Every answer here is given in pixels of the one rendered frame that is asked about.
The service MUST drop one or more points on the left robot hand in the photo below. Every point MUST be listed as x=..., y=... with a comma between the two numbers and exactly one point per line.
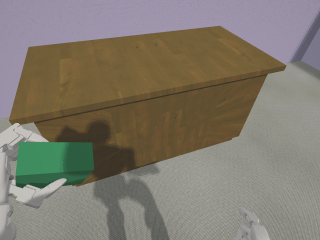
x=9, y=145

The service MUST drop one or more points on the robot left forearm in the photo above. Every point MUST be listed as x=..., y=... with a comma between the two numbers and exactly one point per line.
x=8, y=230

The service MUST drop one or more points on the table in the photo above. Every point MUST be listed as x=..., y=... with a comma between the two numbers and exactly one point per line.
x=142, y=99

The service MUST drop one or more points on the sponge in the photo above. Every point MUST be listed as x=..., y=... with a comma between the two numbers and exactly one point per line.
x=41, y=163

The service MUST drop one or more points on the right robot hand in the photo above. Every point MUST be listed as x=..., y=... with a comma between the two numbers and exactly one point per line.
x=256, y=231

